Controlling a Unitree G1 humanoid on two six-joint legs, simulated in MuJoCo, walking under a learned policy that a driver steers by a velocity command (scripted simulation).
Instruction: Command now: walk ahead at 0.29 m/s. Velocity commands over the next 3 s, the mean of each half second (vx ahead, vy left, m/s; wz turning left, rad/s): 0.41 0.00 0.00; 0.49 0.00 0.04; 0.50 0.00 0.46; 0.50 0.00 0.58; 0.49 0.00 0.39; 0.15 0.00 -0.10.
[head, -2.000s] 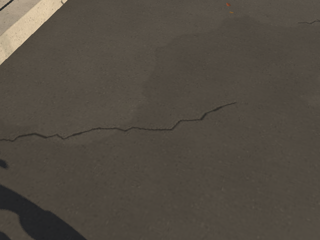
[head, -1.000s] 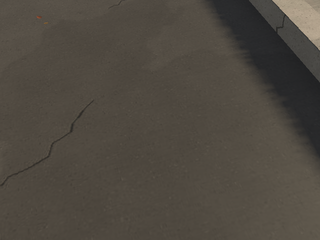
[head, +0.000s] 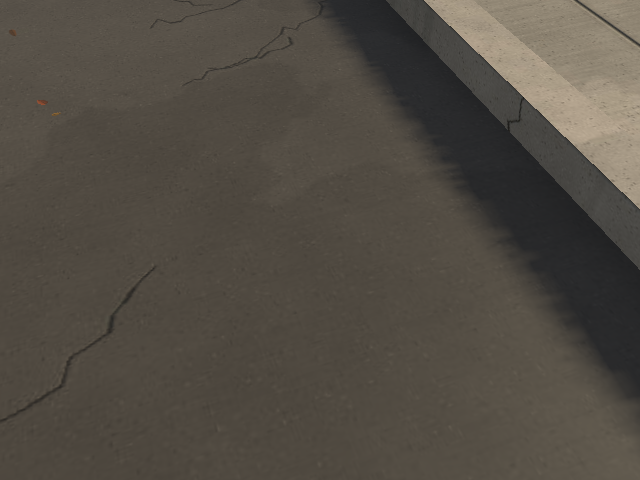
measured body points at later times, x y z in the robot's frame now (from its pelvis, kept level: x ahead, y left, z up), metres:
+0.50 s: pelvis +0.20 -0.02 -0.01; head +0.24 -0.02 +0.44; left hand +0.12 +0.24 -0.14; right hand +0.45 -0.23 -0.09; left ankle +0.39 +0.11 -0.71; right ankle +0.03 -0.13 -0.74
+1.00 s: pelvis +0.49 +0.00 +0.00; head +0.52 +0.00 +0.45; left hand +0.70 +0.24 -0.09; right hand +0.48 -0.27 -0.13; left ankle +0.39 +0.10 -0.74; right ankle +0.69 -0.15 -0.70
